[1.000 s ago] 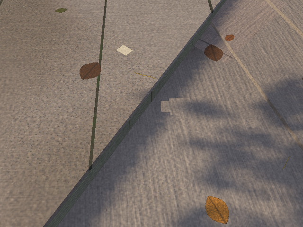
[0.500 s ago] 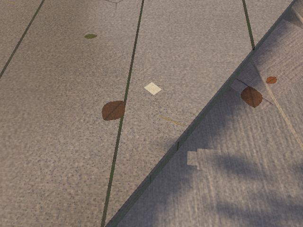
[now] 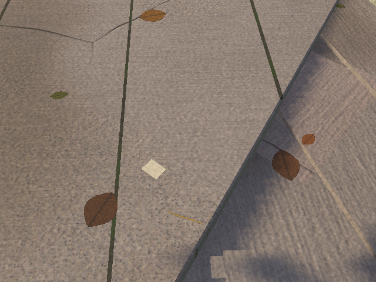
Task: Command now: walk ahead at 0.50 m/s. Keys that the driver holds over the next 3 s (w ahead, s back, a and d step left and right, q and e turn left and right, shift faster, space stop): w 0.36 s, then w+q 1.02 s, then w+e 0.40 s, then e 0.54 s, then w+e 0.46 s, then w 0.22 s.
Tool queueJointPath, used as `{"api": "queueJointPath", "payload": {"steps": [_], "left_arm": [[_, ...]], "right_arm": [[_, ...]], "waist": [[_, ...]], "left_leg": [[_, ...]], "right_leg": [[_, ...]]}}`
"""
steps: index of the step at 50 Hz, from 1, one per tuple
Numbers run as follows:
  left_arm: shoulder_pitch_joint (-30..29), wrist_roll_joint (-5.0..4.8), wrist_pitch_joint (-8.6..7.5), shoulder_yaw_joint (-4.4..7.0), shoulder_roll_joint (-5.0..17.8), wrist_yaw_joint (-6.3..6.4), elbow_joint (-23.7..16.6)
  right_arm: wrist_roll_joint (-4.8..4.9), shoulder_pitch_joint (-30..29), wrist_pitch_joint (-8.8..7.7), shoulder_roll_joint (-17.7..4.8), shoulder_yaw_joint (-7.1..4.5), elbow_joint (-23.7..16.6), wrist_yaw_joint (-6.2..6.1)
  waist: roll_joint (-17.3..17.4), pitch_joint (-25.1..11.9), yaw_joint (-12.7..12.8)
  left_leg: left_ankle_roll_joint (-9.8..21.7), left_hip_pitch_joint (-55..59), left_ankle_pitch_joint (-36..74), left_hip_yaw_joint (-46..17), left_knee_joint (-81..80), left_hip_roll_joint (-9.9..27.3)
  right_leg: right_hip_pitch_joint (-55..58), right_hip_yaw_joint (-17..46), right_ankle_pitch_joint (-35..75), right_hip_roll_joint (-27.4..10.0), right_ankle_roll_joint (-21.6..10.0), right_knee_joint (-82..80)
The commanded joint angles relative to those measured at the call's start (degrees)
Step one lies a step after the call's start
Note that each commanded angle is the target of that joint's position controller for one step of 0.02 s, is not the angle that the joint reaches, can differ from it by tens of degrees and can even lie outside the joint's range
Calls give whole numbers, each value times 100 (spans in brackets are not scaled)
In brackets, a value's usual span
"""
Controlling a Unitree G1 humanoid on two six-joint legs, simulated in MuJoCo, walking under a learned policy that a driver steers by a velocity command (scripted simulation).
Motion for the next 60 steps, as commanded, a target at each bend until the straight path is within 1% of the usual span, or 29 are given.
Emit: {"api": "queueJointPath", "payload": {"steps": [1, 4, 6, 7, 8, 9, 10, 11, 13, 16, 19, 25, 28, 31, 32, 34, 36, 37, 38, 39, 40, 41, 42, 43, 46, 50, 51, 57, 60], "left_arm": [[-603, -21, -107, 19, 255, 21, -499], [-164, -28, -187, 86, 364, 75, -405], [1384, 39, -297, 208, 533, 153, 118], [2258, 189, -344, 327, 950, 203, 311], [2430, 232, -298, 465, 1524, 167, 331], [2195, -23, -193, 479, 1364, 98, 325], [1572, -65, -183, 361, 1002, 82, 248], [1244, -51, -217, 264, 659, 62, 202], [1183, -27, -275, 144, 303, 120, 312], [1636, -28, -400, 136, 412, 140, 538], [2124, -17, -421, 121, 494, 141, 687], [3041, 109, -459, -38, 377, 268, 1057], [3048, 61, -470, -95, 396, 357, 1083], [2893, -72, -435, -121, 480, 462, 924], [2791, -110, -429, -134, 504, 452, 859], [2944, -148, -421, -64, 814, 483, 838], [2766, -35, -329, 59, 1140, 457, 667], [2455, -105, -352, 99, 1218, 377, 431], [2212, -165, -428, 47, 792, 197, -84], [1664, 16, -494, 173, 998, 37, -420], [1664, 22, -503, 120, 766, -32, -669], [1571, 11, -480, 88, 646, 12, -705], [1606, -10, -419, 71, 515, 85, -776], [1643, 33, -337, 34, 458, 128, -857], [1427, 96, -86, 18, 461, 186, -1135], [332, 198, -36, -21, 610, 100, -1706], [316, 150, -18, -51, 559, 60, -1710], [-775, 63, -121, -108, 693, -27, -2159], [-451, 30, -173, -56, 924, 10, -2121]], "right_arm": [[-40, 384, -34, -781, -126, -101, -56], [-63, 140, -16, -901, -163, -150, -103], [-15, -72, 27, -973, -182, -189, -100], [80, -57, 21, -792, -121, -341, -78], [304, 727, 47, -140, -9, -393, -29], [130, 461, 92, -731, -178, -289, -57], [44, -91, 78, -707, -196, -481, -39], [19, -427, 47, -644, -188, -576, -13], [-97, -421, 163, -461, -182, -594, 55], [-112, -432, 312, -312, -183, -627, 127], [-56, -1164, 400, -303, -172, -923, 60], [-69, -2474, 423, -20, 51, -1663, -50], [-119, -3069, 436, -45, 158, -2090, -22], [-101, -3288, 460, -43, 258, -2179, 111], [-53, -3183, 488, 74, 307, -2114, 125], [-8, -2739, 499, 30, 301, -1958, 83], [72, -1448, 459, -353, 136, -1649, 76], [7, -842, 400, -688, -9, -1544, 124], [7, -545, 443, -1517, -287, -1465, 93], [132, -901, 519, -1780, -423, -1356, 64], [112, -1333, 485, -1723, -411, -1360, 32], [48, -1302, 428, -1359, -347, -1231, 20], [-3, -1468, 369, -1087, -293, -1192, -11], [-50, -1678, 315, -863, -223, -1257, -25], [0, -1345, 101, -965, -232, -1209, 5], [40, -738, 110, -1256, -301, -1214, -28], [77, -734, 129, -1196, -289, -1385, -35], [54, -42, 170, -1530, -405, -1542, -111], [25, -330, 159, -1705, -458, -1700, -149]], "waist": [[725, 310, 46], [745, 47, 344], [608, -747, 992], [194, -1381, 1232], [-1207, -1973, 814], [-303, -1806, 857], [-130, -866, 634], [117, -367, 522], [-13, -118, 212], [-47, -154, 109], [-79, 27, 220], [179, 297, 343], [155, 449, 305], [96, 352, 322], [65, 220, 307], [-402, -287, 172], [-1168, -1146, -412], [-1116, -1492, -824], [599, -1838, -767], [791, -1799, -448], [364, -1150, 27], [-192, -459, 145], [-449, 0, 436], [-297, 87, 647], [407, -144, 629], [385, -151, 320], [315, -309, 239], [730, -368, -263], [790, -362, 36]], "left_leg": [[530, 144, 3582, -616, 65, 1664], [450, 404, 5264, -523, 849, 1753], [291, 62, 5394, -299, 2641, 1448], [184, -1150, 3374, -144, 4164, 1149], [-68, -3218, -1412, 100, 6371, 59], [23, -3651, -1371, -655, 7086, 231], [56, -3988, -908, -650, 7155, 480], [68, -3945, -533, -617, 6927, 675], [42, -3556, -212, -593, 6770, 890], [-60, -3693, -82, -409, 7042, 853], [-66, -5209, -243, -352, 8255, 931], [176, -7640, -618, -755, 9925, 588], [115, -7598, -544, -469, 8717, 619], [140, -6295, -324, 261, 6648, 781], [268, -5506, -513, 709, 6141, 599], [540, -4329, -881, 1342, 5524, 32], [915, -3172, -1529, 1007, 4724, -377], [1260, -1867, -1323, -66, 3984, -119], [2084, -514, -1747, -3518, 2285, 1422], [2133, -361, -714, -5935, 849, 1882], [1937, -846, -934, -5182, 933, 2002], [1660, -1631, -567, -4539, 1008, 1886], [1363, -2280, 76, -3687, 996, 1618], [1228, -2696, 554, -3076, 972, 1326], [1202, -2456, 1524, -2163, 718, 853], [992, -1786, 1848, -1872, 206, 521], [869, -1644, 2358, -1757, 263, 500], [806, 133, 3514, -2236, 611, 926], [607, 134, 4300, -2314, 1049, 1054]], "right_leg": [[-65, -167, -44, 182, -144, -453], [770, -300, -677, 510, -424, -813], [2583, -381, -268, 727, -628, -1457], [4086, 679, -166, -300, -839, -1435], [5530, 3352, 153, -1977, -1713, -1841], [5051, 3677, -743, -1728, -1723, -2244], [4174, 2894, -1314, -1523, -1531, -2443], [3431, 2380, -1209, -1273, -1347, -2755], [2625, 1635, -746, -818, -1037, -3006], [2445, 1219, 5, -652, -1116, -3059], [2785, 1275, -757, -753, -1266, -3149], [3408, 1008, -741, -1000, -854, -2825], [3264, 484, -467, -776, -605, -3141], [3267, -225, 1480, -672, -577, -3591], [3245, -583, 3084, -606, -553, -3482], [3770, -840, 7432, -860, -449, -2461], [4354, -849, 8608, -1111, -447, -253], [3449, -941, 7551, -1015, -420, 1278], [1189, -916, 1984, 124, -30, 4044], [-48, 353, -1314, 891, 2, 5227], [-552, 832, -1188, 490, -92, 5255], [-609, 704, -1229, 357, -101, 4985], [-483, 672, -1193, 118, -65, 4438], [-331, 624, -1334, 60, 13, 4141], [-518, 414, -1490, 31, 92, 3894], [-822, 96, -899, 23, 274, 2188], [-565, 37, -542, 109, 372, 1664], [-844, 142, 13, 380, 302, -51], [227, 286, -195, 547, 64, -850]]}}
